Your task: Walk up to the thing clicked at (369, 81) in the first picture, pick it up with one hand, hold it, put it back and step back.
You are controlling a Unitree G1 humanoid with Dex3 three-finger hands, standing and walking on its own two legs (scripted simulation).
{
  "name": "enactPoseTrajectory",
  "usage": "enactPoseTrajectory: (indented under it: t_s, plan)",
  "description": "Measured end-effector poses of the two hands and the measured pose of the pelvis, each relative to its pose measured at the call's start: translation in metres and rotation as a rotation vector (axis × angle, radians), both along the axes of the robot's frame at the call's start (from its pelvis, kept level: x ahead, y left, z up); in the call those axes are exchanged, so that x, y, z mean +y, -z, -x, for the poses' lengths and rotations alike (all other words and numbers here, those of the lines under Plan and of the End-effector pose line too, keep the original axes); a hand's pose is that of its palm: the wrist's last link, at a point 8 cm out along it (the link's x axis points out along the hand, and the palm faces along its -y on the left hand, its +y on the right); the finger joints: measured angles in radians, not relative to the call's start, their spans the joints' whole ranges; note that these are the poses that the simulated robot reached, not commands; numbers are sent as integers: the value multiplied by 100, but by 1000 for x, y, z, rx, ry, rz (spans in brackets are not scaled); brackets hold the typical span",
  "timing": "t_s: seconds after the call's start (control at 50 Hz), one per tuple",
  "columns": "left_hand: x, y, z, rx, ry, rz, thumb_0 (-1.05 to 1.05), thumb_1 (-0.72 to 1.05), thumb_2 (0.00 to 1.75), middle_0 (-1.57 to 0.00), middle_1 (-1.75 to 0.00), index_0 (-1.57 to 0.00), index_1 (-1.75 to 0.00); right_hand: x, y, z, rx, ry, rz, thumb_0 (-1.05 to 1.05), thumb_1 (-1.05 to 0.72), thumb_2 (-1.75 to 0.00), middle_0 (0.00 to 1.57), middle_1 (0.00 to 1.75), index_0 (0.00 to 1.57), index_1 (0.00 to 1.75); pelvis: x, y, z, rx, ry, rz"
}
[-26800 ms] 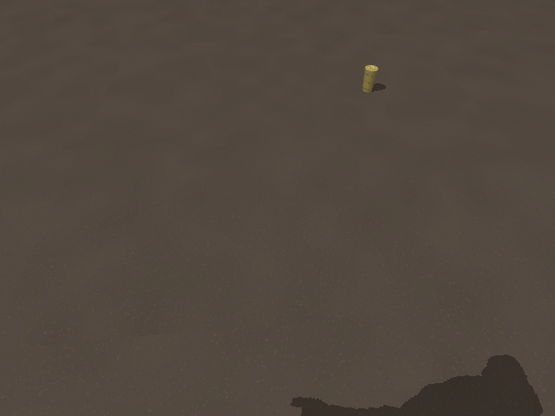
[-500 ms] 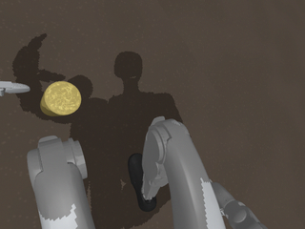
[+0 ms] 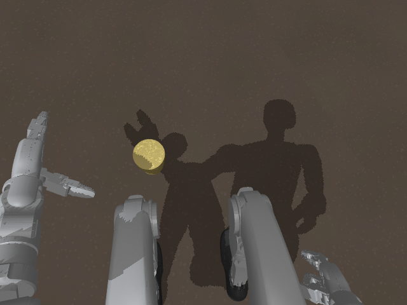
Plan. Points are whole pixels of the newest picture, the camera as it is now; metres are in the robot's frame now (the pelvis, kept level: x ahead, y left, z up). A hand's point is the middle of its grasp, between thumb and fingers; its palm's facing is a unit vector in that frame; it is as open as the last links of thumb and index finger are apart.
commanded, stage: home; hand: left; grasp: from the side
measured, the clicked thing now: (151, 160) +0.45 +0.13 -0.36
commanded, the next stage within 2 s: none
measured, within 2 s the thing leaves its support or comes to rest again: neither
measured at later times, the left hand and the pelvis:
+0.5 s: hand (18, 192) +0.30 +0.23 +0.10, palm faces +0.15 -0.93 -0.33, open 16.5 cm; pelvis +0.06 +0.00 +0.21, yaw +4 degrees
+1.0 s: hand out of the picture +0.23 +0.20 +0.22, palm faces +0.19 -0.94 -0.28, open 16.9 cm; pelvis +0.08 +0.00 +0.28, yaw +5 degrees
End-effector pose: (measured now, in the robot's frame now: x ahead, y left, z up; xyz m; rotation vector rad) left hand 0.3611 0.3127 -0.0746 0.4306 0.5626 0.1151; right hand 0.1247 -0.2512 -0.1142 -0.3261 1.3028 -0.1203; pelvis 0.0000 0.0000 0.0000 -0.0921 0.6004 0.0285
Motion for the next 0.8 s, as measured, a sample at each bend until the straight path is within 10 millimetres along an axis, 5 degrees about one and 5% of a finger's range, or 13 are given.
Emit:
enactPoseTrajectory:
  t_s: [0.16,0.28,0.58,0.8]
  plan:
    - [-13,-69,30,64,-116,27,-1,-35,17,-9,-9,-9,-10,0,-88,-65,-198,-23,19,1,-90,-90,20,30,20,30,-7,-77,-19,-29,-15,-27]
    - [-20,-122,44,92,-172,49,-1,-33,18,-9,-10,-9,-11,2,-148,-94,-304,-32,26,1,-90,-90,20,30,20,30,-7,-127,-35,-79,-25,-32]
    - [-50,-238,101,160,-248,121,-1,-38,15,-7,-8,-7,-9,19,-263,-97,-432,10,1,1,-90,-90,20,30,20,30,-1,-229,-65,-276,-48,-52]
    - [-65,-313,141,126,-254,145,-1,-40,14,-7,-8,-7,-8,33,-319,-114,-592,17,-17,1,-90,-90,20,30,20,30,5,-271,-80,-404,-57,-63]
